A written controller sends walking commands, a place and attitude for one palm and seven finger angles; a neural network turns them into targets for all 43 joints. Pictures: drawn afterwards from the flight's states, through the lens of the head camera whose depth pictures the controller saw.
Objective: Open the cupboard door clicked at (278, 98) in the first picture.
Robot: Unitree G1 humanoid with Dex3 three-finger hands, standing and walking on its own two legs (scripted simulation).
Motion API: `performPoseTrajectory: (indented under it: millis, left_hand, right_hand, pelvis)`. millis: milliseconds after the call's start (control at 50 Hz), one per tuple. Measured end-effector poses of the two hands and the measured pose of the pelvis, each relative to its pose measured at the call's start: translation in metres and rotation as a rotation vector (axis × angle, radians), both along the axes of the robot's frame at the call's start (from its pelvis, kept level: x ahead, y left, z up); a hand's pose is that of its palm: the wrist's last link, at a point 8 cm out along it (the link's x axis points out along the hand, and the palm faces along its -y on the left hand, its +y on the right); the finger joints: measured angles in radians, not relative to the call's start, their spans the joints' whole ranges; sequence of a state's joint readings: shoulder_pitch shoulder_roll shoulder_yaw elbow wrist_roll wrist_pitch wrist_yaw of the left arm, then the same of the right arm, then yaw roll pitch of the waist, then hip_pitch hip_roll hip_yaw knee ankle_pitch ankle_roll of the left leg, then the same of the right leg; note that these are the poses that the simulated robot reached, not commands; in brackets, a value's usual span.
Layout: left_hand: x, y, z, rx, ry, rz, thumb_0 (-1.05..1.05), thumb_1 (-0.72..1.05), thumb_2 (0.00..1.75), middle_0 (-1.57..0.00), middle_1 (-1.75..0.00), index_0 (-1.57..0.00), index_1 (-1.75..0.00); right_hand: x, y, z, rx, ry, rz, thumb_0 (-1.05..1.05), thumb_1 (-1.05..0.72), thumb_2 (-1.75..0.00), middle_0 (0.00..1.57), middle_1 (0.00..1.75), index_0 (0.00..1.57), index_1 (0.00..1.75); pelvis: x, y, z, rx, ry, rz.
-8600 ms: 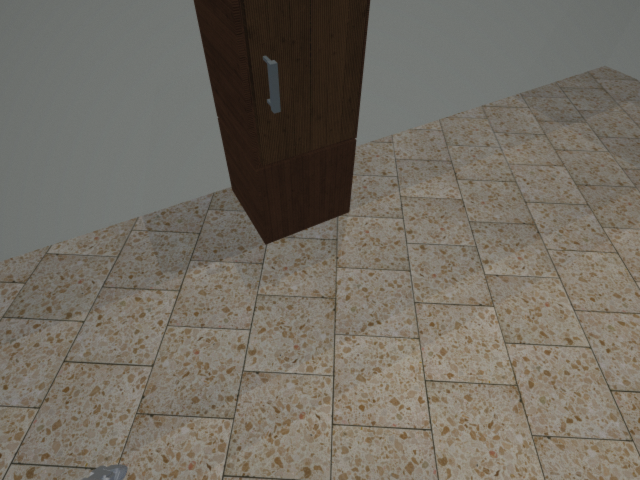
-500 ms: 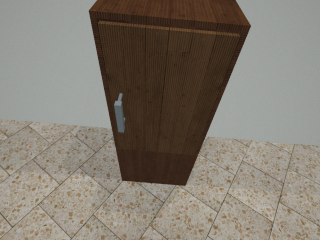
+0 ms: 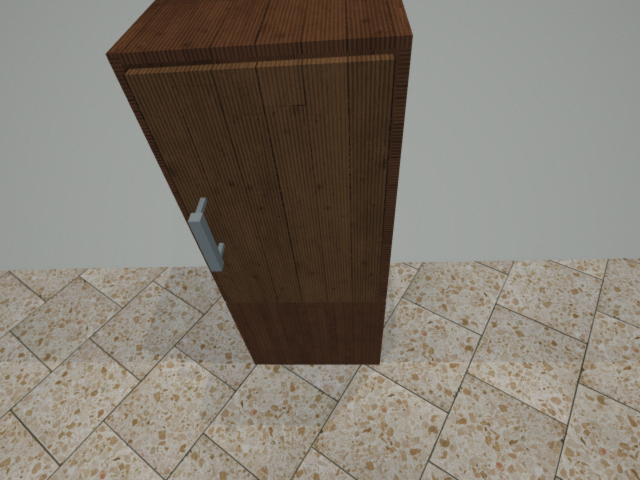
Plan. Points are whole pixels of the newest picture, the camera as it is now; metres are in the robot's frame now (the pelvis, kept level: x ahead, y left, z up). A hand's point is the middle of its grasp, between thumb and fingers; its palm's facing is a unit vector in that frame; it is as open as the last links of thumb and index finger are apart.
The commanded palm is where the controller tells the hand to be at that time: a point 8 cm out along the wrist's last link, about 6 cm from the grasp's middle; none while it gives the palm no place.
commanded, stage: come to a stop and stand still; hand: left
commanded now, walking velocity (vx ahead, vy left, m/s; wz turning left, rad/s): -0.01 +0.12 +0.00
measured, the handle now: (210, 235) +0.54 +0.26 -0.06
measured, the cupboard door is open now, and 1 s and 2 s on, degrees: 0 0 0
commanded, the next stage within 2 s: look again from close up in 0.50 s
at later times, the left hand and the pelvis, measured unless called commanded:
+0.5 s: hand out of the picture -0.02 +0.23 -0.18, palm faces +0.07 -0.98 -0.20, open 7.4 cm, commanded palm none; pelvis -0.02 +0.05 +0.00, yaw +0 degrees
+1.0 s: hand out of the picture +0.07 +0.29 -0.14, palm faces +0.03 -0.94 -0.34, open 7.4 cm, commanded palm none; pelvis -0.03 +0.05 +0.00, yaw +0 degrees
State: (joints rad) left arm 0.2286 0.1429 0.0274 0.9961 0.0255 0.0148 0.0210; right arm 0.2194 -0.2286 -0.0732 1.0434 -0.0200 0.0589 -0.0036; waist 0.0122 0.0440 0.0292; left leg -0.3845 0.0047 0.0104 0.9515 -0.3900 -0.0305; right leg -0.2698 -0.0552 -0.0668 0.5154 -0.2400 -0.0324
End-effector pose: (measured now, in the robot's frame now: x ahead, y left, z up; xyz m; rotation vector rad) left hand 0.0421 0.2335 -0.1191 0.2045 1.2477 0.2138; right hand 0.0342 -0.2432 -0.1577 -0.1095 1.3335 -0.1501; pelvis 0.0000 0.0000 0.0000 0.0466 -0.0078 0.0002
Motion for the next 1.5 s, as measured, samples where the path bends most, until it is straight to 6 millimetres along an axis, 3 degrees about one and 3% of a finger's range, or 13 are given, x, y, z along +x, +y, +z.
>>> performPoseTrajectory:
  millis: [160,320,380,520,620,680,840,940,1100,1300,1500]
  left_hand:
    - [-0.026,0.014,-0.002,-0.004,0.024,0.044,0.01,0.91,0.90,-0.21,-0.30,-0.20,-0.30]
    - [-0.066,0.047,-0.029,-0.048,0.126,0.079,0.01,0.90,0.90,-0.21,-0.30,-0.20,-0.30]
    - [-0.071,0.050,-0.029,-0.063,0.143,0.075,0.01,0.90,0.90,-0.20,-0.30,-0.20,-0.30]
    - [-0.072,0.041,-0.028,-0.090,0.160,0.049,0.01,0.91,0.90,-0.20,-0.30,-0.20,-0.30]
    - [-0.066,0.034,-0.030,-0.109,0.166,0.011,0.01,0.91,0.90,-0.20,-0.30,-0.20,-0.30]
    - [-0.057,0.044,-0.029,-0.087,0.125,-0.010,0.01,0.91,0.90,-0.21,-0.30,-0.20,-0.30]
    - [-0.014,0.084,-0.015,0.025,-0.044,-0.037,0.01,0.91,0.90,-0.21,-0.30,-0.20,-0.30]
    - [0.010,0.100,0.001,0.067,-0.139,-0.064,0.01,0.90,0.90,-0.20,-0.30,-0.20,-0.30]
    - [0.019,0.106,0.019,0.091,-0.194,-0.098,0.01,0.90,0.90,-0.20,-0.30,-0.20,-0.30]
    - [-0.018,0.093,0.007,0.060,-0.084,-0.075,0.01,0.90,0.90,-0.20,-0.30,-0.20,-0.30]
    - [-0.084,0.043,-0.028,-0.079,0.140,-0.002,0.01,0.90,0.90,-0.20,-0.30,-0.20,-0.30]
  right_hand:
    - [-0.015,0.008,0.009,-0.021,0.051,0.041,0.00,-0.91,-0.90,0.19,0.30,0.19,0.30]
    - [-0.016,0.046,0.014,-0.056,-0.023,0.056,0.00,-0.91,-0.90,0.20,0.30,0.19,0.30]
    - [-0.021,0.059,0.017,-0.055,-0.010,0.056,0.00,-0.92,-0.90,0.20,0.30,0.20,0.30]
    - [-0.028,0.066,0.012,-0.043,0.016,0.031,0.01,-0.93,-0.90,0.20,0.30,0.20,0.30]
    - [-0.037,0.071,0.014,-0.035,0.034,0.019,0.01,-0.93,-0.90,0.20,0.30,0.20,0.30]
    - [-0.036,0.065,0.014,-0.047,-0.002,0.027,0.01,-0.92,-0.90,0.20,0.30,0.20,0.30]
    - [-0.009,0.031,0.021,-0.131,-0.133,0.028,0.01,-0.91,-0.90,0.20,0.30,0.20,0.30]
    - [0.010,0.014,0.034,-0.167,-0.208,0.058,0.01,-0.91,-0.90,0.20,0.30,0.20,0.30]
    - [0.022,0.001,0.048,-0.184,-0.261,0.102,0.00,-0.90,-0.90,0.20,0.30,0.20,0.30]
    - [-0.009,0.005,0.038,-0.152,-0.149,0.112,0.00,-0.90,-0.90,0.20,0.30,0.20,0.30]
    - [-0.068,0.047,0.013,-0.049,0.066,0.041,0.00,-0.91,-0.90,0.20,0.30,0.20,0.30]
  pelvis:
    - [-0.012,0.008,0.004,0.005,0.015,0.015]
    - [-0.023,0.037,-0.006,-0.036,0.012,0.015]
    - [-0.021,0.041,-0.003,-0.032,0.008,0.014]
    - [-0.016,0.049,-0.002,-0.040,-0.003,0.005]
    - [-0.015,0.052,0.000,-0.043,-0.005,0.001]
    - [-0.016,0.052,-0.003,-0.042,0.002,0.007]
    - [-0.019,0.052,-0.009,-0.047,-0.029,0.005]
    - [-0.026,0.051,-0.007,-0.046,-0.047,0.005]
    - [-0.039,0.049,-0.001,-0.041,-0.052,0.008]
    - [-0.046,0.045,0.002,-0.040,-0.040,0.016]
    - [-0.024,0.043,-0.003,-0.047,-0.025,0.003]
